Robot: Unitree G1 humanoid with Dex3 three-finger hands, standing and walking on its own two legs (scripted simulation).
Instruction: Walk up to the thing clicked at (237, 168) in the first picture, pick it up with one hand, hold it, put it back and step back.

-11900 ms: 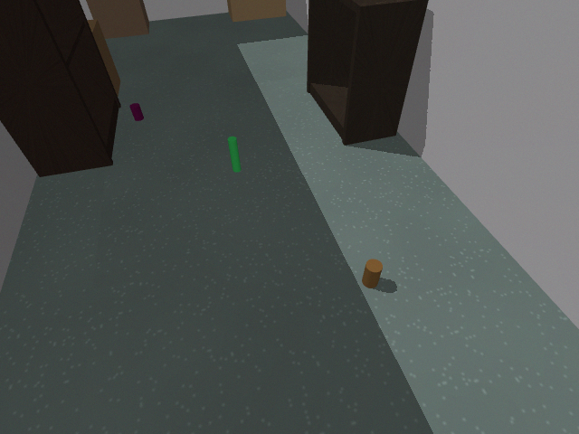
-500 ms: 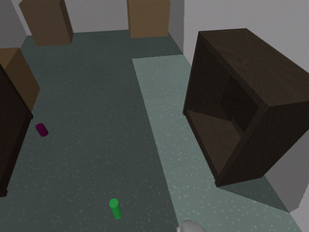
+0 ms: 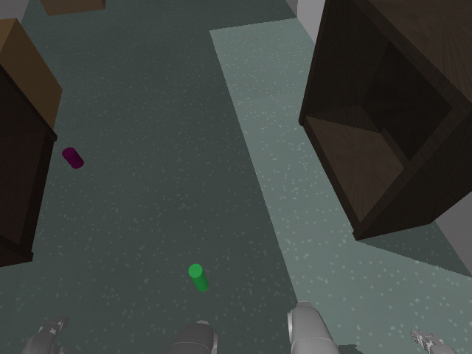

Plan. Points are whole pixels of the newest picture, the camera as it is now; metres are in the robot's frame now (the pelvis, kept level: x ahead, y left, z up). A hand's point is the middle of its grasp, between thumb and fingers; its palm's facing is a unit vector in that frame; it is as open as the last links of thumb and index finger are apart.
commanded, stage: walk up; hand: left
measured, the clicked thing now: (199, 278) +0.39 +0.18 -0.61
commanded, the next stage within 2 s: stand in 0.94 s
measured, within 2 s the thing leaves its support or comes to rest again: neither
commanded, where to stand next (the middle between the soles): +0.13 -0.08 m, yaw +0 degrees
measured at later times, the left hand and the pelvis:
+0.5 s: hand out of the picture +0.02 +0.23 -0.10, palm faces -0.10 -0.91 -0.40, open 7.4 cm; pelvis -0.05 -0.06 +0.03, yaw -7 degrees
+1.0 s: hand out of the picture +0.08 +0.26 -0.10, palm faces +0.02 -0.90 -0.43, open 7.4 cm; pelvis +0.03 -0.02 +0.03, yaw +0 degrees
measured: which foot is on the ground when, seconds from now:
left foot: down 0.00-0.42, up 0.44-0.90, down 0.92-1.00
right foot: up 0.00-0.40, down 0.42-0.94, up 0.96-1.00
